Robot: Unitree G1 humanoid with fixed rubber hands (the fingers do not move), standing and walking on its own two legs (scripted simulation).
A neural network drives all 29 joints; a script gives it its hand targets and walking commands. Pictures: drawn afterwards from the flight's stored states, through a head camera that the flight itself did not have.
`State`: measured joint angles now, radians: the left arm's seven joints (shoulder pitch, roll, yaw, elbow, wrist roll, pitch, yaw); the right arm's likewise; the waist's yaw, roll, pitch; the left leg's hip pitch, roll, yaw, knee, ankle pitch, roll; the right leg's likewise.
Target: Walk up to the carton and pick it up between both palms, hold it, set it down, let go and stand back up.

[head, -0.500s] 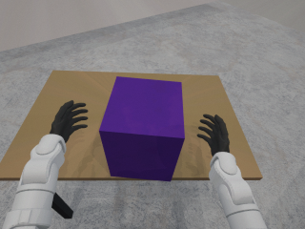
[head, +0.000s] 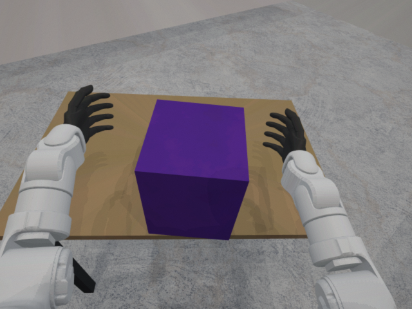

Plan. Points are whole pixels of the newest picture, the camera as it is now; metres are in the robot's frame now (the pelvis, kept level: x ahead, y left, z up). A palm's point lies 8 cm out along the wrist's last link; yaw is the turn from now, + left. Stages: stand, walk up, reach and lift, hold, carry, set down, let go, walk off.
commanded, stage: reach and lift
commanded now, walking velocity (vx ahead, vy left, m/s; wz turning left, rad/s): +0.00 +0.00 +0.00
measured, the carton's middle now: (194, 172) +0.43 +0.03 +0.00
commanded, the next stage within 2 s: none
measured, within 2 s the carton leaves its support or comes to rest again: neither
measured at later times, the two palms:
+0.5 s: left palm (93, 104) +0.45 +0.22 +0.18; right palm (291, 130) +0.42 -0.15 +0.16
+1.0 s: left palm (102, 149) +0.43 +0.22 +0.07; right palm (271, 164) +0.41 -0.14 +0.07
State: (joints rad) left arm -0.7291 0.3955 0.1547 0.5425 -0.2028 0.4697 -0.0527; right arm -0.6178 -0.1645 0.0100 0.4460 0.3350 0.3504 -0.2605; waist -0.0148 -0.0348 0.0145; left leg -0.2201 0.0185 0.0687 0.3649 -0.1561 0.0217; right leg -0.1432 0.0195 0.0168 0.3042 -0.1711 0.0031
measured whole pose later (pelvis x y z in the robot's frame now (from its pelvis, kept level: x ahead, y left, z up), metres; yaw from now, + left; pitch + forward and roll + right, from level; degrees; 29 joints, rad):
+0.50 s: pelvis +0.01 -0.01 +0.00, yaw +1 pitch +2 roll -1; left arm -0.97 0.42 0.12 0.91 -0.18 0.36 -0.06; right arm -0.88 -0.17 0.06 0.77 0.40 0.31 -0.28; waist -0.06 -0.02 -0.02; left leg -0.26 0.03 0.05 0.38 -0.16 0.01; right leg -0.17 0.03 0.00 0.30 -0.17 0.00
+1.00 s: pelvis +0.00 +0.00 -0.01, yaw +1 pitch +11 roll -2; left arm -0.92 0.31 0.04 1.31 -0.18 -0.14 -0.03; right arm -0.81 -0.08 -0.05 1.14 0.23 -0.08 -0.21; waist -0.04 -0.02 -0.15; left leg -0.51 0.03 0.03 0.53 -0.21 0.02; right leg -0.41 0.03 -0.02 0.44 -0.22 0.00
